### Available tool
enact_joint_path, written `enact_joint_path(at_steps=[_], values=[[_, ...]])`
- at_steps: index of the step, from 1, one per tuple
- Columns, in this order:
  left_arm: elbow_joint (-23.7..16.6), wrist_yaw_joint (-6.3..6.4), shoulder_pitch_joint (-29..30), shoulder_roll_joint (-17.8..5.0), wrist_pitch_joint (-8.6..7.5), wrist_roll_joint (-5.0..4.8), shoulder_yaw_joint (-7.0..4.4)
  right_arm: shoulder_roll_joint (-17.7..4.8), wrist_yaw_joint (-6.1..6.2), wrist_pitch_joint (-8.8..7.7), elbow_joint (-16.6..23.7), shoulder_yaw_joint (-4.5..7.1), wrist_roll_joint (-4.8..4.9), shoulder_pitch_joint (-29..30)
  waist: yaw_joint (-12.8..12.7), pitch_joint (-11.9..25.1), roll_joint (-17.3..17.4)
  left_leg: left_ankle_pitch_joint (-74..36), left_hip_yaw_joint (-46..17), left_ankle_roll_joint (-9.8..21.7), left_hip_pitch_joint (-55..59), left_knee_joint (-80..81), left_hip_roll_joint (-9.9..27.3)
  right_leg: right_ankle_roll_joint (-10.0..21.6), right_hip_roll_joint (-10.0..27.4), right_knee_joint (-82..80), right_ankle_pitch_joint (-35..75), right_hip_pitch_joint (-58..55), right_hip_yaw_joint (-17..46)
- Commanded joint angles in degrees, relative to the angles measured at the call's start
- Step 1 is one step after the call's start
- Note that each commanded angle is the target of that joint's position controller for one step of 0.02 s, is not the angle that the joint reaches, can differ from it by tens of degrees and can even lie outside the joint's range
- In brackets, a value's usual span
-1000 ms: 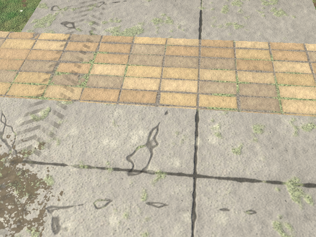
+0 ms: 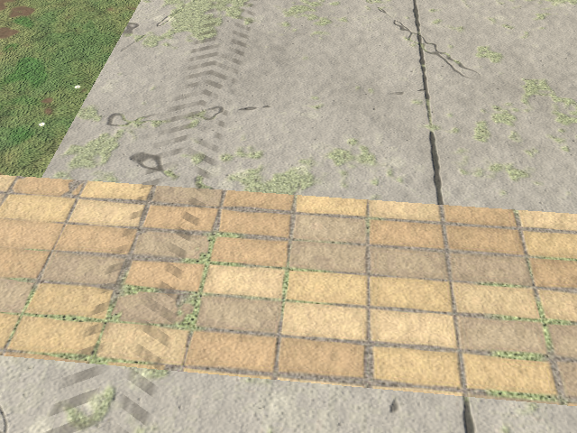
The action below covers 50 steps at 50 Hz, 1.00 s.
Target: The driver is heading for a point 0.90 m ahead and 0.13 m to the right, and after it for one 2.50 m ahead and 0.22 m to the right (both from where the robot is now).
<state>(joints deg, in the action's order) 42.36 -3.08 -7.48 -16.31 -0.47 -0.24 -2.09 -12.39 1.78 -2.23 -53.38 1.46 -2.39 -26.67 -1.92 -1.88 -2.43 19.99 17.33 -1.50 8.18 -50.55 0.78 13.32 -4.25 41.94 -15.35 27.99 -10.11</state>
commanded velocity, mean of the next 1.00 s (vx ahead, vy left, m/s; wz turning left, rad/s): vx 1.00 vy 0.00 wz -0.35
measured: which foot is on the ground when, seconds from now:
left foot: up 0.00-0.36, down 0.38-0.82, up 0.84-1.00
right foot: down 0.00-0.38, up 0.40-0.78, down 0.80-1.00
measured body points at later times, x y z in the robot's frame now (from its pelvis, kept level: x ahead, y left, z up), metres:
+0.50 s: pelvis +0.45 +0.01 +0.03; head +0.48 -0.01 +0.48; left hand +0.66 +0.25 -0.08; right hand +0.46 -0.30 -0.07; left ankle +0.56 +0.11 -0.69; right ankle +0.25 -0.01 -0.58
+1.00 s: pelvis +0.83 -0.22 +0.04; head +0.85 -0.23 +0.49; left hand +1.00 +0.02 -0.07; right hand +0.80 -0.51 -0.08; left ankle +0.87 -0.08 -0.60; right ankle +0.76 -0.29 -0.70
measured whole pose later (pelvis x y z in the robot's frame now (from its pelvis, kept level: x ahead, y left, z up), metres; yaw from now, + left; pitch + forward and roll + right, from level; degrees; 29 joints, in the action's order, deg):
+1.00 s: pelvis +0.83 -0.22 +0.04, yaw -20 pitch +1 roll -1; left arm 47.2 -0.2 -18.2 -16.3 -5.6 1.6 -1.9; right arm -18.0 -2.3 -1.3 -47.3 3.4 -1.0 -16.8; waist 0.2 -0.4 2.5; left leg 13.4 -0.2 4.5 -34.0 -71.3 4.5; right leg 2.0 -0.4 24.8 -15.9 9.1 -8.5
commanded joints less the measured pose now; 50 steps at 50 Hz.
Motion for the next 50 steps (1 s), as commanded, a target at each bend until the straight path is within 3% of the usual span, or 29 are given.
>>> enact_joint_path(at_steps=[1, 2, 3, 5, 8, 11, 13, 15, 17, 18, 19, 20, 21, 22, 23, 24, 27, 31, 34, 37, 39, 40, 41, 42, 43, 44, 45, 47, 50], values=[[4.57, 2.01, -18.42, -17.25, 0.83, 0.69, -5.54, -4.17, -1.43, -3.13, 17.54, 0.13, 0.45, 13.04, -2.80, 7.80, -11.12, 7.91, -18.45, 0.56, -56.88, -50.86, -4.92, 16.81, 12.95, -13.61, 7.22, -44.57, 45.23], [3.19, 2.40, -17.88, -15.00, 0.64, 1.21, -5.59, -7.07, -1.65, -4.99, 18.40, -0.22, -0.38, 14.57, -3.54, 8.05, -2.93, 5.38, -23.66, 1.29, -60.27, -45.53, -1.87, 16.21, 18.22, -26.61, -11.10, -42.76, 56.82], [3.63, 2.75, -16.63, -10.80, 0.25, 1.69, -4.71, -9.71, -1.84, -5.65, 17.49, 0.20, -0.19, 15.42, -0.96, 0.87, 5.24, 1.56, -23.70, 1.26, -59.21, -39.20, 0.82, 13.07, 17.70, -31.08, -15.65, -34.06, 55.30], [3.20, 3.34, -12.91, -9.59, -1.65, 1.34, -3.94, -9.31, -1.65, -4.01, 16.76, -0.22, -1.96, 15.86, 3.75, -3.82, 9.27, 0.12, -23.56, -0.58, -52.56, -30.56, 4.12, 9.66, 12.90, -31.12, -7.28, -20.34, 46.08], [2.71, 3.30, -11.92, -9.62, -4.35, 0.62, -3.50, -7.86, -2.37, -1.10, 19.03, -1.22, -2.20, 21.21, 4.43, -6.44, 9.28, -3.76, -19.90, -3.65, -43.66, -14.27, 6.80, 7.71, 6.11, -33.87, 1.16, -4.99, 35.28], [3.35, 2.72, -14.59, -10.10, -4.82, 0.28, -4.18, -5.22, -3.13, -1.14, 22.64, -2.54, -0.11, 30.32, -0.18, -5.75, 5.04, -18.72, -17.10, -3.31, -37.21, 5.56, 4.86, 3.91, 1.92, -32.32, 15.59, -4.97, 29.68], [4.02, 2.12, -17.23, -10.92, -4.74, -0.26, -4.71, -5.24, -2.99, -1.27, 23.73, -2.62, 0.86, 32.28, -2.98, -2.44, 1.90, -25.38, -16.04, -1.89, -34.11, 12.71, 2.18, 1.76, 2.85, -30.68, 25.34, -11.21, 30.28], [4.01, 2.24, -17.30, -11.65, -4.57, -0.13, -5.11, -6.97, -2.60, -1.58, 24.23, -2.08, 1.04, 32.09, -3.15, -0.36, -0.16, -25.13, -17.04, -0.67, -31.10, 18.35, 0.50, -0.19, 4.08, -26.99, 32.16, -17.40, 31.15], [3.47, 2.53, -15.64, -13.76, -4.60, 0.32, -5.62, -11.40, -1.57, -1.98, 21.93, -0.19, 1.08, 23.72, 1.04, 6.13, -0.89, -18.75, -18.20, 0.31, -19.97, 20.32, -2.61, -3.17, 4.11, -15.84, 45.59, -22.01, 31.98], [2.81, 2.38, -12.44, -15.91, -4.67, 0.66, -6.03, -14.26, -0.80, -2.28, 19.64, 1.25, 1.38, 13.79, 7.63, 11.19, -1.15, -14.21, -18.39, 0.76, -9.62, 19.86, -2.15, -4.30, 3.49, -4.08, 46.73, -20.00, 31.61], [1.60, 2.23, -8.49, -14.00, -5.24, 1.05, -5.51, -17.50, 0.32, -2.45, 16.30, 2.91, 0.82, 0.27, 14.77, 16.71, -0.14, -7.39, -20.80, 1.52, 4.50, 17.44, 2.09, -5.22, 1.24, 11.33, 40.03, -11.97, 29.51], [-0.58, 2.61, -6.86, -2.72, -5.85, 2.11, -2.52, -19.99, 1.14, -2.69, 13.41, 3.67, -1.03, -10.29, 15.68, 20.71, 14.00, 10.56, -35.43, 0.99, 14.34, 19.03, 16.28, -4.56, -2.54, 31.70, -9.12, -0.41, 24.99], [-3.98, 2.33, -17.48, -0.37, -5.71, -1.64, -0.91, -23.77, 0.29, -2.67, 15.15, 4.44, -2.34, -0.35, 4.51, 25.32, 31.72, 21.86, -73.72, 7.97, 16.10, 36.67, 27.07, -6.04, -5.19, 41.78, -13.06, 13.21, 20.71], [-0.54, 2.92, -14.82, -5.35, -4.33, 0.62, -1.01, -16.12, -0.58, -2.34, 17.30, 3.88, -1.76, 8.71, 4.33, 15.77, 15.80, 33.12, -68.70, 10.05, 6.87, 38.59, 22.99, -5.63, 1.05, 42.70, -4.82, 16.25, 18.95], [-0.61, 2.14, -10.99, -6.64, -3.77, 1.66, -1.40, -11.63, -1.08, -2.19, 17.06, 2.87, -1.12, 11.67, 4.16, 9.87, 8.55, 24.36, -56.50, 9.98, -0.76, 37.10, 19.54, -6.38, 3.13, 39.20, 0.11, 14.77, 17.02], [-1.06, 1.43, -8.37, -6.15, -3.46, 2.16, -1.23, -9.96, -1.52, -2.30, 15.14, 2.53, -1.47, 11.00, 3.88, 6.54, 3.87, 13.75, -48.51, 9.54, -6.42, 36.86, 16.86, -6.94, 4.45, 36.67, 1.05, 13.12, 16.75], [-4.06, -0.31, -4.05, -2.50, -2.34, 3.04, 0.24, -7.16, -2.07, -3.94, 8.59, 1.51, -0.20, 4.70, 2.71, 2.25, 7.03, 0.14, -36.19, 8.69, -12.46, 38.36, 12.77, -7.41, 6.20, 31.23, 0.17, 12.95, 18.62], [-9.42, -0.87, 5.91, -3.32, -2.35, 3.47, 1.46, -9.40, -2.50, -5.25, 5.83, 1.64, 0.93, 1.80, 2.04, -3.19, 5.96, -9.65, -28.59, 10.66, -15.04, 44.24, 12.80, -8.73, 6.20, 19.32, 4.70, 18.85, 18.35], [-11.79, -2.26, 13.25, -2.86, -3.26, 3.10, 3.02, -11.12, -2.64, -4.99, 5.07, 1.92, 1.84, 1.28, 2.53, -5.42, 5.21, -20.05, -22.77, 10.15, -23.12, 50.87, 9.50, -9.33, 6.98, 0.61, 13.37, 4.07, 7.67], [-10.86, -1.27, 12.08, -4.14, -3.69, 2.60, 2.74, -15.88, -2.91, -4.77, 3.64, 2.84, 1.97, -0.65, 1.24, -3.14, 6.46, -44.22, -20.98, 10.14, -17.21, 45.61, 10.97, -8.49, 4.22, -5.10, 12.06, -5.97, 6.91], [-6.37, 0.67, -1.95, -7.65, -4.12, 3.17, 0.83, -18.13, -2.46, -4.22, 2.70, 3.23, 2.01, -1.23, -5.77, 6.48, 7.68, -60.35, -19.51, 8.77, -14.65, 25.06, 9.91, -7.59, 0.55, -8.12, 6.25, -22.69, 7.06], [-3.25, 1.84, -11.96, -10.20, -4.30, 3.74, -0.51, -17.52, -2.42, -4.06, 3.20, 3.05, 2.25, -0.22, -10.75, 11.61, 7.31, -50.65, -19.15, 7.95, -23.19, 9.69, 7.36, -7.32, 4.12, -8.80, 5.21, -36.77, 10.03], [-1.78, 3.18, -20.55, -15.20, -4.56, 5.09, -2.11, -10.63, -2.53, -4.07, 5.00, 1.68, 1.64, -0.98, -11.08, 19.56, -2.57, -16.61, -18.20, 8.08, -34.07, -11.47, 2.61, -7.03, 19.34, -10.59, -14.78, -48.46, 26.02], [-2.94, 3.33, -19.24, -17.39, -4.23, 5.26, -2.55, -5.72, -2.58, -3.78, 7.78, 0.95, 4.05, -4.74, -6.24, 26.10, -12.44, 5.84, -21.49, 8.03, -45.90, -27.58, -2.20, -4.67, 31.29, -22.77, -29.74, -51.40, 53.41], [-2.81, 3.27, -14.71, -13.62, -3.79, 3.92, -2.40, -10.02, -2.30, -3.08, 7.98, 1.95, 3.62, -0.79, -5.01, 18.43, -6.96, 0.05, -22.41, 8.44, -51.39, -30.51, 0.59, -4.05, 29.32, -26.69, -29.26, -44.51, 52.15], [-2.68, 3.17, -10.71, -8.41, -4.22, 3.29, -1.28, -9.77, -2.57, -2.64, 8.18, 1.96, 2.95, 3.33, -3.62, 9.45, -3.01, -4.38, -21.71, 8.11, -52.96, -27.88, 2.96, -4.05, 26.57, -26.24, -20.96, -36.93, 41.90], [-1.75, 2.97, -9.23, -6.14, -4.73, 3.12, -0.99, -8.25, -3.01, -2.12, 7.74, 1.70, 2.63, 4.52, -1.80, 4.35, -1.26, -5.72, -21.49, 7.44, -51.56, -25.59, 4.54, -4.45, 24.02, -27.56, -10.42, -30.34, 34.39], [-0.24, 3.18, -8.49, -4.21, -5.69, 2.28, -0.61, -6.30, -3.98, -0.07, 7.18, 1.71, 1.29, 3.20, 2.00, 1.92, -3.53, -5.81, -21.49, 6.24, -48.02, -23.49, 6.34, -5.76, 21.42, -30.20, -2.61, -23.29, 24.59], [2.67, 2.81, -10.04, -1.97, -7.20, 0.82, -0.33, -4.71, -4.97, 2.02, 10.05, 1.59, 0.78, 10.28, 3.19, -2.17, -1.15, -9.46, -20.21, 5.55, -52.97, -21.53, 7.79, -7.47, 19.45, -33.90, 8.20, -22.25, 13.38]])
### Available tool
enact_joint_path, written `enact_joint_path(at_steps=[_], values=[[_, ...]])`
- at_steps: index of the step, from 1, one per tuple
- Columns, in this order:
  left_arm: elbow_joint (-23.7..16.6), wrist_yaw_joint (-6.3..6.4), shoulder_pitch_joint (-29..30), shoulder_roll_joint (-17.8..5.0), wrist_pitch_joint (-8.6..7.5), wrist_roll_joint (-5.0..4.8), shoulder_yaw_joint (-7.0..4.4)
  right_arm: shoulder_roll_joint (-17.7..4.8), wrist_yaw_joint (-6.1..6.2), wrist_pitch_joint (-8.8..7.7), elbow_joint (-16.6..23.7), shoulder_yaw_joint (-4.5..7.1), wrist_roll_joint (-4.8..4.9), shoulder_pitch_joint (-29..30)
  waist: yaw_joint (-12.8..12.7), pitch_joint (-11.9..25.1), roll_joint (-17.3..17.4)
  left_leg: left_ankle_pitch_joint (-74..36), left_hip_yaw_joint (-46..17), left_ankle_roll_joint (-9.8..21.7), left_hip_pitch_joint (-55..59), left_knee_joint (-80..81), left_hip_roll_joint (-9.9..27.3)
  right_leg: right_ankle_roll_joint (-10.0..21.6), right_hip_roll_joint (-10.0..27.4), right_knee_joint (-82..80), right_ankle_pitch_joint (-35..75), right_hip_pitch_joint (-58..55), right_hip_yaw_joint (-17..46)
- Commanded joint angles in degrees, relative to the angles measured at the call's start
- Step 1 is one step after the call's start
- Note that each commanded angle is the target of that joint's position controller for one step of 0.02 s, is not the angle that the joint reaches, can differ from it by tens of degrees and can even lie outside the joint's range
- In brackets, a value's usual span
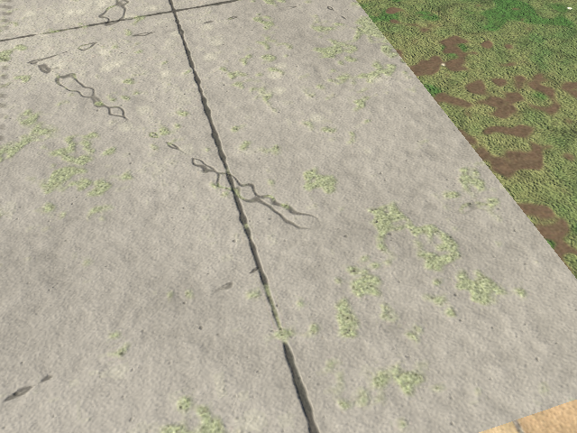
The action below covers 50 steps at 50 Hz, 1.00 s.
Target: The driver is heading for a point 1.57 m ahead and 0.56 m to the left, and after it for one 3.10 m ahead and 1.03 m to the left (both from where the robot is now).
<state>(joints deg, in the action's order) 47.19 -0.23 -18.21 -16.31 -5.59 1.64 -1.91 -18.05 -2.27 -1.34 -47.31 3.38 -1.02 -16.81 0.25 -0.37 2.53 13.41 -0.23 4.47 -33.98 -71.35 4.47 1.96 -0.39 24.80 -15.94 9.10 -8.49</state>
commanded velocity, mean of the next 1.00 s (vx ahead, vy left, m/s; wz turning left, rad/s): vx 1.00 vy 0.00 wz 0.67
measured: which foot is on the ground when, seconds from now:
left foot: up 0.00-0.24, down 0.26-0.68, up 0.70-1.00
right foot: down 0.00-0.24, up 0.26-0.64, down 0.66-1.00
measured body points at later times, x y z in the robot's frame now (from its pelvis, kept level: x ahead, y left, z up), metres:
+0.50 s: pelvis +0.45 +0.07 +0.00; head +0.47 +0.08 +0.45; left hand +0.57 +0.37 -0.06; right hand +0.56 -0.20 -0.13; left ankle +0.38 +0.07 -0.74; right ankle +0.67 -0.06 -0.66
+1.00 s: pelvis +0.85 +0.25 +0.00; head +0.86 +0.27 +0.45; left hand +0.58 +0.38 -0.12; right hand +1.20 +0.29 -0.03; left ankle +0.89 +0.44 -0.70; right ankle +0.83 +0.06 -0.74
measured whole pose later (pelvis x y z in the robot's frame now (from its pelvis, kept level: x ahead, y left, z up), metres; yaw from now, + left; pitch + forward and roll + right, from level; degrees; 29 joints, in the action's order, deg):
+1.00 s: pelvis +0.85 +0.25 +0.00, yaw +39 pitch +3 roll -2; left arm 52.4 -1.3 -35.0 -16.9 -4.6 0.4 -3.0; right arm -16.7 -4.5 -3.6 -33.0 -1.6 -2.5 4.0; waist -8.1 0.4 1.3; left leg 5.9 -1.7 1.9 -36.2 -38.6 2.2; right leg -0.1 -1.2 12.9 -18.6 -3.0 2.3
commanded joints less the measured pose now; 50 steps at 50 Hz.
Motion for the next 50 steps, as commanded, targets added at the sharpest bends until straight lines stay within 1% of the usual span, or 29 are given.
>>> enact_joint_path(at_steps=[1, 3, 5, 7, 9, 11, 12, 13, 14, 15, 16, 17, 19, 21, 25, 29, 31, 32, 33, 34, 35, 36, 37, 38, 41, 44, 47, 48, 50], values=[[-1.64, -0.10, 0.38, -1.97, -2.47, -0.99, -0.48, 1.50, -1.31, 1.14, 5.83, -0.72, -0.73, 3.58, 1.24, -4.92, -6.87, -6.00, -1.63, -0.43, -11.26, 1.87, 4.31, 3.66, 15.08, -17.38, 14.18, -2.13, 7.91], [-0.78, -0.03, 1.08, -1.79, -2.95, -0.65, -0.45, 1.57, -2.03, 0.95, 8.20, -1.29, -0.42, 8.60, 1.91, -6.63, -7.20, -12.82, 0.81, 0.22, -10.00, 9.19, 3.35, 2.51, 11.99, -18.19, 21.67, -0.81, 0.20], [-0.33, 0.44, 1.14, -3.76, -3.01, -0.57, -0.79, 0.67, -2.96, 0.75, 9.67, -1.75, -0.22, 12.51, 2.08, -7.50, -4.53, -17.96, 5.05, 1.89, -4.80, 20.15, 1.32, 1.21, 10.47, -20.01, 27.46, -0.99, -5.41], [0.54, 1.01, -1.91, -6.42, -2.91, -0.78, -1.14, 0.02, -3.52, 0.49, 10.48, -1.97, -0.28, 15.47, 1.45, -7.17, -3.34, -20.44, 10.50, 3.81, 1.64, 27.62, -2.93, -0.20, 10.70, -17.70, 47.43, -4.66, -7.93], [0.11, 2.02, -3.04, -10.49, -1.59, -0.52, -2.06, -2.38, -3.10, 0.47, 8.92, -1.44, -0.08, 10.50, 4.67, -2.32, -6.57, -15.85, 12.86, 5.49, 8.52, 29.21, -7.57, -1.32, 12.21, -7.28, 71.32, -11.46, -8.11], [-1.63, 2.71, 1.01, -13.74, 0.73, 0.31, -3.09, -6.80, -1.95, 0.55, 4.16, 0.61, -0.08, -7.34, 14.10, 6.76, -8.91, -8.33, 10.21, 8.39, 27.03, 28.80, -10.29, -0.53, 14.61, 16.48, 79.37, -9.11, -6.16], [-2.41, 2.18, 2.65, -13.68, 1.55, 0.78, -3.21, -9.52, -0.60, 0.51, 0.64, 2.34, -0.04, -17.87, 17.79, 10.73, -6.24, -3.76, 5.95, 10.09, 40.44, 32.27, -10.65, 0.13, 13.20, 35.48, 65.90, -1.15, -5.14], [-2.69, 0.92, 4.71, -8.12, 1.25, 0.86, -2.28, -12.71, 0.83, 1.41, 0.57, 4.20, 1.68, -14.29, 14.46, 5.59, 6.70, -1.23, -3.49, 11.90, 45.68, 36.10, -6.02, -1.30, 1.08, 59.78, 6.36, 15.08, -4.11], [-10.13, 0.49, -1.98, -4.76, -0.17, -0.06, -0.67, -20.55, 0.76, 2.23, 3.62, 5.23, -0.87, -8.13, 4.26, 13.29, 15.58, -2.38, -37.13, 24.61, 60.07, 43.70, 7.77, -4.27, -3.88, 76.65, -13.49, 38.47, 5.10], [-11.40, 0.75, 3.04, -7.13, -1.77, 0.66, -0.22, -18.37, 1.22, 2.25, 5.78, 5.42, -0.34, -8.36, 7.93, 16.29, 2.44, 9.80, -47.45, 25.20, 59.34, 54.44, 10.92, -3.20, -0.80, 74.12, -8.90, 42.97, 14.03], [-11.37, 0.69, 5.41, -7.80, -2.53, 0.50, -0.04, -14.36, 1.89, 1.76, 4.53, 4.57, -0.20, -7.23, 5.30, 6.02, -4.72, 12.20, -44.94, 21.69, 48.18, 58.60, 10.19, -2.74, 2.27, 66.20, -5.48, 42.56, 14.56], [-11.51, 0.74, 6.62, -7.25, -2.31, 0.93, 0.18, -11.58, 2.09, 1.02, 3.51, 3.78, -0.02, -5.44, 1.85, 0.73, -8.50, 8.03, -39.51, 18.96, 38.03, 58.93, 7.67, -3.02, 4.84, 58.87, -4.43, 38.42, 14.26], [-10.73, 0.69, 5.12, -6.28, 0.35, 2.79, 0.75, -9.35, 2.54, -0.87, 4.07, 2.67, 0.26, -2.24, -2.31, -2.78, -8.96, -0.58, -30.41, 17.09, 23.81, 59.20, 2.43, -4.63, 7.11, 51.86, -5.52, 30.28, 13.96], [-12.07, 0.30, 7.27, -5.02, 2.19, 2.87, 1.20, -8.83, 2.15, -2.24, 4.27, 2.31, 0.71, -2.07, -2.97, -4.02, -7.65, -3.37, -24.98, 16.62, 15.31, 60.79, -1.35, -6.22, 8.39, 42.74, -5.52, 26.19, 12.00], [-17.22, -1.00, 19.85, -2.04, 2.05, 0.76, 2.72, -9.67, 1.60, -2.91, 4.51, 3.11, 0.94, -3.75, 1.65, -5.30, -3.34, -11.42, -20.18, 12.34, 11.14, 61.69, -6.41, -6.23, 6.17, 19.79, 15.66, 19.24, 8.79], [-18.41, -0.76, 22.18, -4.35, 1.49, -0.26, 2.15, -10.86, 1.53, -2.73, 4.11, 3.93, 1.24, -6.21, 4.23, -1.98, -0.10, -23.47, -23.04, 8.82, 21.79, 56.54, -4.03, -4.41, 2.79, 8.01, 20.68, 13.94, 9.80], [-16.50, 0.07, 15.55, -7.74, 1.20, -0.29, 0.73, -12.61, 1.93, -2.62, 4.56, 4.36, 0.78, -4.82, 0.92, 2.44, 0.12, -34.79, -24.24, 6.32, 26.17, 47.51, -3.84, -3.52, 0.03, 5.34, 13.69, 5.12, 10.48], [-14.38, 0.80, 6.74, -10.31, 0.92, -0.45, -0.54, -14.46, 1.69, -2.69, 4.75, 4.64, 0.44, -3.13, -4.36, 7.82, -0.93, -39.32, -22.96, 4.96, 25.89, 36.63, -5.04, -2.82, -0.72, 5.50, 8.19, -4.47, 9.83], [-11.62, 1.92, -5.82, -12.93, 0.68, -0.04, -1.89, -13.22, 1.40, -3.27, 5.42, 4.23, 0.16, -0.13, -11.24, 13.26, -1.79, -35.41, -20.65, 3.71, 18.56, 21.57, -7.32, -1.78, 2.81, 7.33, 2.69, -18.67, 11.65], [-9.33, 3.05, -17.72, -16.20, 0.43, 1.60, -3.02, -3.60, 1.80, -4.10, 7.18, 1.59, -0.53, 0.80, -13.62, 19.68, -13.33, 2.10, -15.43, 4.06, 8.52, 1.45, -10.78, -0.97, 17.27, 5.52, -17.58, -30.21, 26.28], [-10.26, 2.41, -9.12, -20.53, 0.67, 2.66, -3.96, 0.11, 1.39, -4.05, 10.62, -0.20, 2.54, -8.35, -3.36, 23.84, -32.19, 16.33, -9.57, 2.38, -6.78, -9.57, -14.43, 5.82, 28.54, -11.25, -30.74, -33.36, 64.20], [-12.03, 1.74, -1.20, -12.82, 1.08, 1.98, -3.28, -4.77, 1.97, -2.78, 7.54, -0.18, 0.29, -4.41, -3.68, 13.46, -16.65, 8.73, -8.45, 2.97, -11.49, -11.69, -8.22, 7.26, 24.84, -12.59, -38.90, -24.29, 60.81], [-11.67, 1.27, 1.28, -8.51, 1.24, 1.35, -2.29, -6.21, 1.22, -2.35, 7.70, 0.21, -0.83, -0.35, -3.66, 7.72, -9.15, 3.82, -6.87, 2.40, -10.53, -8.26, -6.11, 6.89, 21.59, -10.93, -30.48, -17.28, 48.71], [-9.72, 0.74, 0.63, -6.59, 1.15, 1.62, -1.89, -5.49, 0.42, -2.23, 7.94, -0.09, -1.45, 2.19, -3.35, 4.03, -4.31, 2.11, -6.87, 1.84, -8.18, -5.05, -4.91, 6.59, 18.28, -10.93, -19.39, -10.94, 40.83], [-3.52, 0.10, -5.01, -4.64, -0.34, 0.33, -1.08, -1.87, -1.00, -1.52, 11.08, -1.57, -2.30, 6.40, -1.17, -0.72, -8.09, 4.99, -9.38, 0.58, -7.28, 2.46, -4.51, 7.01, 13.18, -12.36, -6.71, -3.92, 31.03], [-2.18, -0.21, -5.41, -6.32, -0.85, -0.99, -1.52, -3.14, -1.48, -1.67, 15.36, -2.63, -3.18, 13.76, 0.42, -3.70, -7.40, 0.46, -3.70, -2.02, -10.51, 13.92, -1.01, 9.83, 12.40, -16.92, 1.50, -1.27, 27.73], [-2.58, -0.66, -3.81, -9.76, -0.85, -1.20, -2.80, -1.81, -2.86, -2.56, 16.93, -4.28, -1.39, 19.21, 0.10, -4.79, -6.62, -9.12, 1.09, -3.39, 9.40, 31.31, -2.92, 8.40, 9.00, -22.30, 9.82, 11.75, 20.56], [-2.34, -0.98, -4.48, -11.48, -0.91, -1.50, -3.30, -2.49, -2.77, -2.57, 16.61, -4.10, -1.06, 19.10, 0.12, -4.50, -6.96, -10.45, 1.82, -3.20, 13.98, 32.41, -3.75, 8.46, 10.03, -22.97, 13.89, 12.20, 20.83], [-1.53, -1.34, -6.17, -12.29, -0.75, -1.76, -3.45, -4.73, -1.53, -2.60, 15.82, -3.14, -0.97, 17.87, 0.77, -3.12, -6.25, -10.01, 1.58, -2.55, 17.69, 35.94, -4.65, 7.63, 10.97, -18.30, 25.25, 6.59, 20.03]])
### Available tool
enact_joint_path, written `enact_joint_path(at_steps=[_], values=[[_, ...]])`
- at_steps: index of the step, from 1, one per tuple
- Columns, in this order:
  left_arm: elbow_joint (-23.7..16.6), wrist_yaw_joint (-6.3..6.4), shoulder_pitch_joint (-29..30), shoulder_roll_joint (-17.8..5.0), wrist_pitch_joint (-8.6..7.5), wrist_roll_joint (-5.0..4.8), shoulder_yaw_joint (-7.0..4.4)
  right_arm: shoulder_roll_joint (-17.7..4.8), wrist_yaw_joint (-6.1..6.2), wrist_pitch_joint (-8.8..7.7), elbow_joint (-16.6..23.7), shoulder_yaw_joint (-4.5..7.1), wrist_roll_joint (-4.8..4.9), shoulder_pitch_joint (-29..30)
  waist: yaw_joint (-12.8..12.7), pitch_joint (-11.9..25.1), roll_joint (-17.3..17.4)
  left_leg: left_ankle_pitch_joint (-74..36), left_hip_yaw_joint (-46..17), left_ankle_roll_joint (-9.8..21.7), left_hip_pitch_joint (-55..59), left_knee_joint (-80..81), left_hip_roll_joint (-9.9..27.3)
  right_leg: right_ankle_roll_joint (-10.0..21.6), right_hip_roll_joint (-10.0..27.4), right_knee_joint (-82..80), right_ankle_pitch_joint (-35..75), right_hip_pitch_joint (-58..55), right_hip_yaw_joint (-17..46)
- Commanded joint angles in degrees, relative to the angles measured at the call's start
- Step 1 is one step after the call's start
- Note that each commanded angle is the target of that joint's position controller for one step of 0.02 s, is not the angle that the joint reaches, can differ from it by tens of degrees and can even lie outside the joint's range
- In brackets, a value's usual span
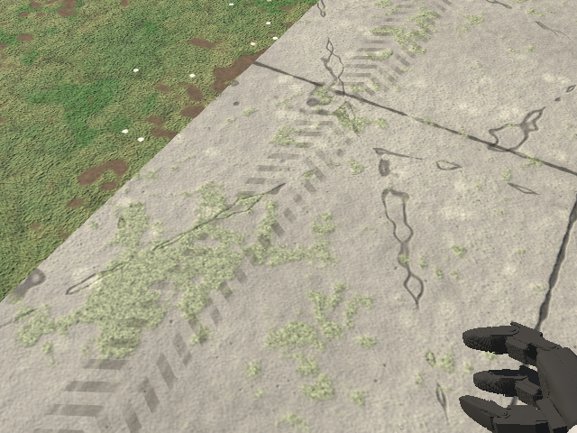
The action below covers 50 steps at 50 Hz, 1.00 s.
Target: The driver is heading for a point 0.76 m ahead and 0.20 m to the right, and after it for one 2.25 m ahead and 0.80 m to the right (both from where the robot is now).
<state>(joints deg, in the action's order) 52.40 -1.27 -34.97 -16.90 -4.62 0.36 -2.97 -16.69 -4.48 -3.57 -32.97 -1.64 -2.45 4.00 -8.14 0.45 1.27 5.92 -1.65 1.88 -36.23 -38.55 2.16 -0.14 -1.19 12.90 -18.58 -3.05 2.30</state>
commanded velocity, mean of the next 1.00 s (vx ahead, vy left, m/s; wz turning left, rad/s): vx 1.00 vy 0.00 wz -0.59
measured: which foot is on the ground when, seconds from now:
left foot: up 0.00-0.04, down 0.06-0.50, up 0.52-0.92, down 0.94-1.00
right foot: down 0.00-0.08, up 0.10-0.48, down 0.50-0.96, up 0.98-1.00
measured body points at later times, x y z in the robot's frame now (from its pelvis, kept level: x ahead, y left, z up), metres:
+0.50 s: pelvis +0.44 -0.06 -0.04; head +0.47 -0.07 +0.41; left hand +0.76 +0.08 -0.10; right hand +0.29 -0.30 -0.17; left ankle +0.21 +0.13 -0.70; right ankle +0.57 -0.14 -0.74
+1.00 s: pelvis +0.88 -0.25 -0.02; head +0.91 -0.26 +0.43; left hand +1.09 -0.03 -0.14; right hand +0.85 -0.56 -0.11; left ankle +1.02 -0.25 -0.74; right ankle +0.64 -0.18 -0.64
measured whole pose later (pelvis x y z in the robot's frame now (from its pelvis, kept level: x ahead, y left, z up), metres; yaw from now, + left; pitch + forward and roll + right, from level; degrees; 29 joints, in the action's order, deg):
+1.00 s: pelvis +0.88 -0.25 -0.02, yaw -35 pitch +0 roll +1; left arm 48.2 0.0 -19.8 -19.7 -4.2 2.4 -3.1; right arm -17.4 -1.0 -3.1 -40.4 1.7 -1.4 -10.3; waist -0.5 -2.4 -1.7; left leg 8.2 3.1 5.5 -27.8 -35.3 -4.0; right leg 5.0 -6.1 61.7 -21.2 4.1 3.2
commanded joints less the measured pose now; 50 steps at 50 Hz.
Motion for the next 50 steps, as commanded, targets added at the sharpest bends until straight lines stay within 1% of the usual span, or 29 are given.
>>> enact_joint_path(at_steps=[1, 2, 3, 4, 5, 6, 7, 9, 12, 15, 18, 21, 23, 24, 25, 26, 27, 28, 29, 32, 36, 39, 42, 44, 46, 47, 48, 49, 50], values=[[-6.08, -0.31, 9.42, -12.12, -1.62, -0.50, -2.43, -7.28, 1.60, -0.53, 0.30, 2.62, 0.13, -6.25, 10.76, -0.85, -4.19, 0.14, 3.13, 0.61, 24.50, 5.13, -3.63, 8.88, 10.95, 1.16, 38.15, 15.45, 7.65], [-5.58, -0.21, 8.81, -12.57, -1.38, -0.62, -2.53, -8.39, 2.57, -0.78, -2.46, 3.50, -0.48, -14.32, 14.53, 4.38, -2.63, 2.44, 3.95, 1.21, 34.38, 6.72, -5.24, 7.94, 8.49, 13.74, 43.67, 15.83, 5.63], [-5.96, -0.23, 9.63, -11.88, -1.48, -0.85, -2.37, -10.51, 3.79, -1.12, -4.44, 4.66, -1.35, -23.23, 19.05, 9.42, -2.24, 5.71, 0.09, 2.03, 47.70, 6.03, -0.18, 7.01, 5.61, 28.97, 36.02, 24.86, 5.10], [-7.70, 0.14, 9.77, -4.61, -1.67, -0.10, -0.80, -15.02, 4.96, -1.49, -5.37, 6.02, -2.57, -33.60, 20.86, 17.55, 8.35, 27.59, -18.20, 2.84, 58.19, 9.28, 16.32, 6.78, 1.62, 49.87, 1.54, 34.18, 3.20], [-10.52, 0.23, 5.98, -2.47, -1.03, -2.41, -0.28, -17.49, 5.30, -0.63, -4.37, 6.52, -2.21, -30.92, 16.41, 21.36, 16.29, 43.65, -45.31, 5.82, 57.85, 23.65, 25.48, 6.87, -1.42, 62.87, -8.21, 44.92, 2.96], [-9.84, 0.53, 9.59, -5.40, 0.02, -1.02, -0.77, -12.73, 5.37, -0.32, -4.11, 6.08, -1.22, -24.76, 14.20, 11.50, 9.20, 44.62, -41.42, 7.06, 50.37, 25.11, 22.81, 6.95, 2.52, 66.08, -1.99, 49.75, 2.67], [-9.87, 0.09, 13.55, -5.33, 0.60, -0.10, -0.81, -8.11, 5.14, -0.71, -4.15, 5.11, -0.56, -21.63, 13.36, 4.73, 4.73, 34.11, -30.82, 6.98, 43.88, 23.99, 19.99, 6.56, 4.55, 64.12, 1.64, 50.40, 1.76], [-9.02, -0.95, 14.95, -3.47, 2.03, 0.62, -0.74, -4.86, 4.92, -1.46, -5.87, 4.46, -0.29, -20.13, 10.13, -0.86, 2.64, 16.97, -16.79, 5.30, 34.53, 26.35, 14.96, 5.12, 7.11, 60.76, 3.32, 46.75, 1.88], [-11.62, -2.08, 19.82, -1.07, 4.29, 1.23, -0.29, -3.30, 4.47, -3.21, -9.25, 4.35, 1.44, -22.26, 8.10, -4.43, 3.72, 3.49, -6.08, 4.57, 32.13, 29.42, 14.23, 4.12, 9.21, 58.95, 5.42, 49.33, 1.20], [-15.34, -3.20, 26.90, -0.53, 4.41, 1.19, 0.39, -2.62, 4.39, -4.09, -10.90, 4.28, 1.33, -21.89, 6.84, -6.09, 3.33, -9.50, 5.59, 3.28, 31.41, 31.23, 11.39, 4.49, 8.94, 52.92, 13.81, 50.54, -1.15], [-17.75, -4.60, 33.34, -1.01, 4.18, 0.92, 1.27, -4.83, 4.89, -4.26, -12.08, 4.74, 1.24, -21.90, 6.84, -8.17, 0.37, -17.69, 14.79, 1.32, 29.58, 34.13, 8.59, 6.66, 6.52, 37.25, 21.64, 42.17, -7.64], [-17.36, -4.58, 33.09, -2.66, 4.09, 0.78, 1.16, -9.44, 5.69, -3.52, -12.92, 5.60, 1.20, -25.70, 5.69, -4.94, 1.58, -54.05, 17.75, -0.51, 36.87, 25.54, 9.29, 9.75, -0.47, 30.48, 20.33, 32.00, -14.30], [-14.16, -3.56, 20.40, -6.26, 4.01, 0.73, -0.26, -13.40, 6.53, -1.48, -12.00, 6.70, 0.56, -23.89, -1.90, 2.63, 4.64, -69.21, 16.87, -0.54, 38.62, 6.75, 11.83, 12.00, -4.06, 30.42, 13.27, 18.49, -13.65], [-10.67, -2.65, 8.64, -9.05, 3.84, 0.86, -1.81, -14.18, 6.52, -0.48, -10.79, 6.98, 0.24, -21.49, -7.13, 8.00, 4.36, -65.93, 15.36, 0.42, 33.51, -9.01, 12.42, 13.95, -4.96, 28.55, 9.94, 5.17, -10.66], [-7.92, -1.02, 2.88, -11.80, 4.02, 0.69, -3.55, -12.48, 5.74, -0.11, -10.95, 6.78, -0.26, -21.56, -7.89, 9.43, -0.95, -33.32, 15.29, -0.35, 22.35, -30.12, 7.14, 15.63, -3.94, 24.99, 6.14, -7.02, -5.45], [-8.36, 0.00, 7.80, -16.98, 4.81, 0.04, -4.66, -2.87, 4.84, -0.83, -8.39, 4.24, -1.31, -22.57, -0.19, 5.33, -15.39, 22.93, 12.91, -2.24, 1.94, -53.97, -2.51, 18.60, 6.23, 26.81, 15.58, -12.12, 11.84], [-11.73, 0.02, 9.63, -21.30, 5.43, 1.13, -5.63, -5.56, 4.75, -2.20, -1.52, 4.01, 0.50, -23.41, 1.52, 18.75, -15.98, 23.20, 0.00, -3.02, -13.30, -61.48, -4.97, 29.45, 14.92, 11.54, 0.84, -25.20, 40.03], [-12.41, 0.62, 10.29, -18.15, 5.47, 0.85, -5.45, -8.26, 4.75, -3.58, -1.14, 3.90, -0.01, -17.67, 0.29, 13.11, -4.78, 17.58, -3.70, -2.57, -16.64, -56.09, -1.16, 26.75, 16.24, 2.19, -7.61, -19.55, 44.52], [-11.42, 1.09, 12.37, -14.96, 5.05, 0.72, -4.68, -8.46, 4.71, -4.06, -1.54, 3.73, 0.21, -16.66, 3.57, 3.91, 0.69, 13.85, -3.54, -2.52, -14.68, -48.81, 1.22, 24.07, 14.76, 0.21, -5.69, -8.70, 40.55], [-11.04, 1.54, 16.46, -10.78, 2.47, 0.34, -2.97, -6.71, 4.87, -0.85, -2.57, 2.97, -1.87, -18.00, 10.61, -3.15, 5.15, 16.29, -3.37, -5.16, -2.29, -36.72, 5.19, 21.71, 7.78, -0.38, 7.94, 14.60, 27.23], [-10.90, 0.86, 16.74, -10.00, 0.33, 0.06, -2.82, -2.85, 3.63, 0.58, 2.03, 1.47, -0.93, -7.94, 9.51, -6.80, 1.66, 3.44, 1.02, -6.43, 4.69, -13.87, 5.78, 19.14, 1.06, -4.37, 12.57, 26.50, 17.15], [-8.80, -0.04, 12.60, -8.70, -1.25, -1.23, -2.50, -0.90, 2.52, -0.19, 1.52, 0.77, 0.69, -4.28, 5.05, -5.15, -0.76, -18.06, 4.04, -2.74, 12.93, 1.11, 3.99, 14.97, 1.67, -7.68, 22.91, 22.00, 12.27], [-6.82, 0.22, 9.59, -10.28, -1.78, -0.32, -2.55, -3.65, 2.81, -0.25, 1.55, 1.96, 1.12, -1.31, 2.79, -5.10, -2.03, -16.85, 5.36, 1.30, 8.94, 8.20, 2.16, 12.28, 5.62, -6.55, 35.60, 5.42, 9.64], [-5.88, 1.12, 9.39, -12.64, -1.38, 0.79, -2.88, -6.22, 3.12, -0.39, 0.14, 3.37, 0.99, -5.49, 5.50, -0.87, -4.41, -7.00, 7.70, 3.65, 11.61, 8.23, -2.46, 10.06, 7.61, 1.87, 59.13, -4.01, 6.24], [-6.02, 2.12, 12.80, -13.68, 0.12, 3.07, -3.10, -9.30, 4.01, 0.04, -5.57, 5.36, 1.73, -24.20, 15.51, 7.70, -6.85, 2.79, 8.74, 5.92, 26.05, 7.68, -6.48, 8.35, 8.26, 23.91, 73.54, -5.14, 2.23], [-6.86, 2.54, 15.78, -12.18, 0.51, 3.66, -2.59, -11.80, 4.65, 0.48, -8.97, 6.59, 1.55, -36.69, 21.88, 11.94, -4.80, 8.66, 3.99, 7.79, 40.82, 5.04, -2.79, 7.40, 6.49, 43.26, 64.07, 6.37, -0.17], [-10.34, 1.45, 11.94, -4.72, -0.22, 1.54, -0.68, -18.21, 4.74, 0.69, -9.75, 8.53, 0.17, -39.26, 17.05, 15.51, 13.13, 24.45, -26.01, 16.56, 55.63, 9.18, 10.08, 3.43, -3.42, 69.56, 22.84, 30.56, -2.99], [-11.23, 0.77, 11.65, -4.40, -1.61, 2.03, 0.34, -14.84, 3.53, 1.15, -10.09, 8.09, 1.04, -34.52, 13.54, 15.51, 15.47, 28.00, -50.87, 19.18, 57.88, 23.06, 14.13, 3.48, -6.90, 73.53, -4.90, 44.01, 1.76], [-12.45, 1.06, 17.38, -5.91, -2.11, 2.11, 0.69, -12.26, 3.11, 0.91, -8.60, 7.85, 1.22, -27.98, 12.78, 7.57, 6.81, 28.61, -44.58, 18.84, 51.37, 24.23, 13.90, 3.96, -1.48, 72.14, 0.57, 48.09, 4.81]])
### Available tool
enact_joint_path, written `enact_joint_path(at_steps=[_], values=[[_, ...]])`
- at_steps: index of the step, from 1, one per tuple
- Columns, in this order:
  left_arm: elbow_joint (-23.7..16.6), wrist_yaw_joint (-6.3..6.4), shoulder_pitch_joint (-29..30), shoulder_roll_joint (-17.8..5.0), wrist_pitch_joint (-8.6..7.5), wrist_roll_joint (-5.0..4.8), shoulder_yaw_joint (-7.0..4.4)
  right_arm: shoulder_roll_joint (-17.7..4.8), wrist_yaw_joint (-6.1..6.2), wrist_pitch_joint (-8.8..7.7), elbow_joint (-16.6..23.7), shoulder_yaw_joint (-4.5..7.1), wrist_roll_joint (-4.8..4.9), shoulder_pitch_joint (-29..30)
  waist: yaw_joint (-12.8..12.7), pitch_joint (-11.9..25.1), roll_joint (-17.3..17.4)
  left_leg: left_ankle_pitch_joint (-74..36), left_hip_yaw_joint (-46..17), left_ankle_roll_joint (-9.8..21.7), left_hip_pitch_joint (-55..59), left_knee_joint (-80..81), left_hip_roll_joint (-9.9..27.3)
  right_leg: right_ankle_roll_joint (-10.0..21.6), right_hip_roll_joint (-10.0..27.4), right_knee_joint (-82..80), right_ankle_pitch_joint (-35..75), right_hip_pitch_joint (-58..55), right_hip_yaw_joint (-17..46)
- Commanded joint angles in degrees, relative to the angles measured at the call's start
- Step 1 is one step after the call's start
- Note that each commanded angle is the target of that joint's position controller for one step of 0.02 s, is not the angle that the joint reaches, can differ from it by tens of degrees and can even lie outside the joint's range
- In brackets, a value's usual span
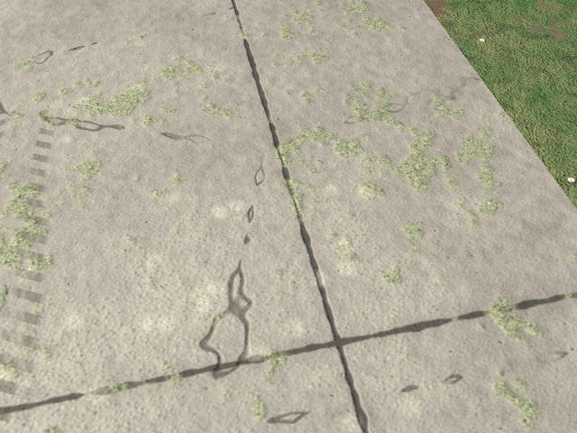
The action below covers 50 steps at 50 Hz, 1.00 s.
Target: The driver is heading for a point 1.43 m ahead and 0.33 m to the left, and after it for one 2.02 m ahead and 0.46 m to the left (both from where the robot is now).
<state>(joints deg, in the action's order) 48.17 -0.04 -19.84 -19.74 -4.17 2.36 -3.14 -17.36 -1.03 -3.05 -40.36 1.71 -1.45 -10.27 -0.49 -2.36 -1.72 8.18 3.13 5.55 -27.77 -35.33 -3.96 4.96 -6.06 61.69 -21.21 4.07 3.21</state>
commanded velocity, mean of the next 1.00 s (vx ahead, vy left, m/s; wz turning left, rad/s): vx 1.00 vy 0.00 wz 0.44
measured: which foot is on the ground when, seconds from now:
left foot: down 0.00-0.38, up 0.40-0.76, down 0.78-1.00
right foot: up 0.00-0.34, down 0.36-0.78, up 0.80-1.00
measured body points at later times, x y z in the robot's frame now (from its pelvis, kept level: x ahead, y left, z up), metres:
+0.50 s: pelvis +0.47 +0.04 +0.02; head +0.50 +0.05 +0.47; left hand +0.53 +0.35 -0.07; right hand +0.65 -0.22 -0.10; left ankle +0.31 +0.07 -0.60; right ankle +0.54 -0.08 -0.71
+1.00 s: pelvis +0.88 +0.28 +0.02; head +0.90 +0.29 +0.47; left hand +0.83 +0.55 -0.10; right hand +1.04 +0.04 -0.10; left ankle +0.80 +0.31 -0.71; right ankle +0.96 +0.15 -0.62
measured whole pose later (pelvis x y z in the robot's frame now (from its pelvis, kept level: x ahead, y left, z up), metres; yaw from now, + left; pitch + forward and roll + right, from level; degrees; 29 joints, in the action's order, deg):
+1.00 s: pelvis +0.88 +0.28 +0.02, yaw +26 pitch +0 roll +1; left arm 47.5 -2.1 -16.2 -15.9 -1.1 0.7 -2.1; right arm -16.2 -0.6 -5.3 -49.3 2.3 -1.5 -20.8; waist 0.1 -1.6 -1.8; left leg 17.7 9.4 3.9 -4.5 -21.7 -3.1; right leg 4.2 6.3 69.9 -11.5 35.6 1.2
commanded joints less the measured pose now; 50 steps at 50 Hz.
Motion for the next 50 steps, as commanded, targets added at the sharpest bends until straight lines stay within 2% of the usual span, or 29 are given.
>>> enact_joint_path(at_steps=[1, 3, 5, 9, 12, 14, 16, 17, 18, 19, 20, 21, 22, 23, 24, 25, 28, 31, 34, 36, 38, 39, 40, 41, 42, 43, 44, 47, 50], values=[[-8.92, -0.33, 6.62, -4.28, -2.97, 0.56, 1.17, -9.14, -0.56, 0.25, -1.79, 4.17, 0.67, -13.20, 4.91, 6.85, 1.67, 20.93, -42.49, 13.77, 35.02, 21.02, 18.24, -1.40, 6.13, 18.40, 6.09, 38.59, 3.69], [-11.40, -0.70, 9.63, -3.06, -2.07, 1.96, 1.82, -6.02, -0.03, -0.06, -4.15, 2.97, 0.69, -13.81, 1.19, 0.98, -0.18, 14.09, -34.09, 11.26, 22.47, 22.88, 12.95, -2.96, 8.63, 9.71, 5.05, 34.63, 2.81], [-12.53, -1.15, 9.89, -1.79, -0.36, 2.48, 2.71, -6.83, 0.13, -0.86, -5.05, 3.04, 1.06, -14.41, -0.68, -1.17, 2.77, 11.52, -30.40, 11.84, 16.45, 24.87, 10.09, -4.89, 10.02, 3.32, 2.53, 33.53, 1.61], [-17.83, -2.28, 22.53, -0.26, -0.26, 0.63, 4.48, -8.44, 0.02, -1.52, -4.32, 4.13, 1.40, -14.15, 1.85, -5.27, 3.55, 2.94, -24.60, 10.29, 5.85, 30.26, 5.69, -7.83, 9.62, -17.96, 17.21, 27.20, -2.97], [-18.84, -2.21, 25.75, 0.15, -0.50, -0.36, 4.61, -9.53, -0.40, -1.83, -5.10, 4.89, 2.40, -16.78, 4.59, -2.57, 4.27, -11.65, -24.39, 7.39, 9.14, 28.81, 6.02, -7.19, 7.54, -26.24, 28.80, 19.56, -3.77], [-19.37, -1.64, 26.62, -0.87, -0.71, -0.39, 4.24, -9.93, 0.03, -1.55, -5.62, 5.19, 2.34, -18.11, 5.32, -1.12, 4.48, -18.94, -25.07, 5.99, 16.17, 24.66, 6.76, -6.44, 6.67, -30.39, 27.28, 18.77, -3.10], [-17.98, -0.68, 21.47, -3.33, -1.04, -0.28, 3.01, -11.31, 0.68, -1.28, -5.79, 5.51, 1.98, -17.99, 2.86, 3.58, 4.34, -33.51, -24.85, 3.70, 20.85, 14.56, 6.68, -5.20, 4.24, -33.23, 19.98, 10.63, -3.14], [-15.84, 0.09, 13.34, -5.23, -1.33, -0.42, 1.94, -13.17, 0.59, -1.29, -5.63, 5.88, 1.68, -16.79, -1.49, 9.03, 3.92, -38.00, -23.56, 2.49, 20.50, 3.87, 5.38, -4.37, 3.80, -33.25, 15.72, 1.14, -3.36], [-13.51, 1.20, 2.30, -7.70, -1.66, -0.06, 0.59, -12.84, 0.36, -1.77, -4.81, 5.84, 1.49, -14.09, -7.47, 14.47, 3.66, -31.37, -22.68, 1.53, 12.77, -10.14, 3.18, -2.99, 8.77, -31.43, 10.71, -12.72, 0.60], [-11.80, 2.54, -11.19, -11.96, -1.67, 1.37, -1.16, -5.40, 0.61, -2.54, -2.90, 3.88, 0.98, -12.65, -11.37, 23.56, -4.82, -2.38, -17.80, 2.24, 4.05, -29.31, 0.38, -1.25, 23.84, -31.49, -9.64, -26.23, 15.06], [-11.82, 2.03, -5.83, -16.16, -1.06, 1.91, -2.19, -1.08, 0.58, -2.09, 0.86, 2.07, 3.93, -19.52, -4.04, 30.85, -23.74, 21.16, -11.45, 0.65, -11.37, -44.22, -3.30, 5.55, 36.66, -44.04, -22.92, -33.26, 48.25], [-13.06, 1.76, -0.16, -9.26, -0.48, 1.40, -1.77, -5.86, 1.21, -0.74, -1.45, 2.42, 2.08, -14.03, -4.76, 20.52, -10.84, 14.27, -9.88, 1.33, -18.11, -46.37, 2.65, 5.35, 32.34, -46.02, -28.24, -25.31, 43.95], [-12.74, 1.55, 2.48, -4.30, -0.52, 0.95, -0.54, -6.95, 0.67, -0.22, -1.08, 2.79, 0.93, -8.25, -5.29, 12.25, -4.28, 9.78, -8.54, 0.99, -18.63, -43.44, 4.58, 4.12, 29.13, -45.11, -17.61, -17.86, 31.76], [-11.26, 1.27, 2.55, -2.40, -0.61, 1.32, -0.12, -6.27, -0.04, 0.24, -0.80, 2.78, 0.49, -5.68, -4.52, 7.47, 0.21, 8.51, -8.05, 0.44, -17.27, -41.51, 6.18, 3.58, 26.94, -45.78, -4.78, -11.54, 23.54], [-9.43, 1.41, 1.15, -1.91, -0.92, 1.16, 0.08, -4.88, -0.92, 0.90, 0.13, 2.62, -0.34, -3.21, -3.68, 4.48, 0.15, 8.62, -8.10, 0.25, -16.70, -40.12, 7.61, 2.67, 24.69, -46.62, 2.66, -7.54, 16.90], [-7.74, 1.22, -0.02, -1.50, -1.41, 0.66, 0.14, -3.27, -1.61, 1.80, 1.05, 2.20, -0.53, -3.12, -2.29, 2.94, -2.82, 9.09, -7.75, -0.17, -16.34, -39.46, 8.53, 2.02, 24.13, -47.28, 7.28, -4.87, 12.62], [-4.73, 0.10, -0.95, 0.26, -2.75, -1.17, 0.42, -1.02, -2.84, 3.45, 5.52, 1.05, -0.58, 3.09, -0.15, 0.46, -3.38, 6.87, -6.25, -0.38, -20.02, -37.16, 10.47, 0.21, 23.39, -50.24, 20.31, -2.68, 2.07], [-4.09, 0.06, 2.65, -1.27, -3.68, -0.90, 0.24, -1.17, -4.22, 3.02, 9.12, -0.13, -0.62, 8.08, 2.53, -2.72, -3.20, -3.74, -4.56, -0.26, -14.78, -24.14, 9.85, -0.98, 19.54, -54.92, 26.03, 4.23, -8.81], [-1.12, -0.38, -2.41, -4.17, -3.83, -1.10, 0.01, -0.92, -4.72, 2.04, 9.27, -1.17, -0.71, 12.46, 1.27, -6.31, 0.42, -9.48, 1.66, 1.96, -0.08, -8.20, 4.42, 0.58, 18.62, -61.93, 37.23, 8.74, -12.95], [0.30, 0.04, -4.68, -8.70, -2.93, -1.37, -0.66, -3.72, -3.78, 1.59, 7.76, -0.46, -1.18, 10.53, 3.43, -3.49, -1.30, -3.85, 4.50, 3.12, 6.39, -4.82, -0.36, 1.82, 19.90, -54.53, 65.48, 1.14, -13.48], [1.33, 0.69, -4.15, -12.35, -1.42, -1.51, -1.05, -7.22, -2.11, 1.34, 2.40, 1.31, -2.08, -6.73, 13.11, 7.00, -3.61, 1.64, 1.96, 5.11, 26.71, -1.51, -1.61, 1.78, 20.48, -30.47, 76.93, 0.97, -11.74], [0.94, 0.70, -3.61, -11.40, -1.14, -1.76, -0.77, -10.84, -0.85, 1.23, -0.63, 2.79, -2.97, -16.23, 17.62, 11.95, -3.46, 3.39, -2.88, 5.49, 41.00, 1.21, 2.89, 1.14, 17.46, -12.72, 63.89, 9.95, -10.98], [-1.26, -0.46, -9.10, -0.50, -0.97, -1.61, 1.30, -16.70, 0.38, 0.73, -1.07, 3.96, -3.98, -15.82, 9.62, 18.54, 12.76, 13.61, -24.66, 5.85, 54.58, 2.94, 21.93, 0.18, 8.24, 12.73, -4.61, 27.13, -8.65], [-3.35, 0.28, -10.05, -3.09, -1.04, -3.91, 0.76, -17.35, 0.81, 0.49, 1.13, 4.47, -3.09, -16.59, 9.90, 29.86, 11.12, 15.62, -46.71, 7.65, 57.18, 11.85, 30.65, 1.04, 4.66, 25.32, -6.31, 34.13, 2.68], [-4.33, 0.63, -1.78, -6.15, -0.93, -3.60, -0.25, -13.51, 1.05, 0.09, -0.50, 3.94, -2.18, -13.39, 9.30, 18.45, 3.37, 12.24, -37.35, 5.73, 47.79, 14.61, 26.23, 1.30, 8.26, 23.26, 1.99, 38.08, 3.03], [-4.34, 0.17, -1.01, -3.71, -0.95, -3.26, 0.37, -10.48, 0.93, -0.71, -1.71, 3.12, -1.68, -9.92, 6.05, 8.26, 3.81, 6.37, -29.68, 5.50, 37.29, 16.61, 24.13, 0.91, 10.27, 18.77, 5.35, 38.03, 1.23], [-2.80, -0.30, -1.37, -2.43, -0.34, -2.73, 0.52, -7.82, 0.72, -1.38, -2.15, 2.65, -1.81, -7.03, 3.55, 4.38, 2.34, 2.84, -23.52, 4.20, 30.42, 18.61, 21.42, 0.49, 12.23, 15.43, 6.75, 35.54, 1.42], [-0.71, -1.89, -4.07, 0.77, 2.80, -1.62, 0.47, -3.11, 0.62, -3.07, -4.04, 1.45, -0.32, -6.79, -0.67, 1.14, 4.52, 0.73, -11.97, 2.41, 21.21, 24.73, 18.27, -0.54, 14.21, 11.80, 7.79, 30.78, 0.98], [-4.37, -2.90, 5.78, 2.73, 3.71, -1.41, 0.65, -2.04, 0.37, -4.45, -6.08, 1.35, 0.79, -7.95, -0.52, -4.00, 4.99, -9.62, -0.66, -0.13, 20.30, 28.90, 15.63, -0.96, 14.97, 6.59, 14.33, 37.45, -1.85]])
Keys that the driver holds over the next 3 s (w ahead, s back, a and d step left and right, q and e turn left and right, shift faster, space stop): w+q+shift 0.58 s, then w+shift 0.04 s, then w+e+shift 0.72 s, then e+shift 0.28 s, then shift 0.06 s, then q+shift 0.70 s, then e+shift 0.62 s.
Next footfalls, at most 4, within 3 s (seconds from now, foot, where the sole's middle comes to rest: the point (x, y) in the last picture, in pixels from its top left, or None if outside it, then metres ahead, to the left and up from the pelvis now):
0.36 right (330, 386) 0.58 -0.07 -0.75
0.78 left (172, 289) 0.83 0.33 -0.75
1.24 right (174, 164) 1.29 0.39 -0.75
1.62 left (150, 85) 1.69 0.53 -0.75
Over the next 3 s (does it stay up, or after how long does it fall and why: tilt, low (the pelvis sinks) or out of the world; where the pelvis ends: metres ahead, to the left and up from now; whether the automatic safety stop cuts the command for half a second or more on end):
stays up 1.57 0.46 0.02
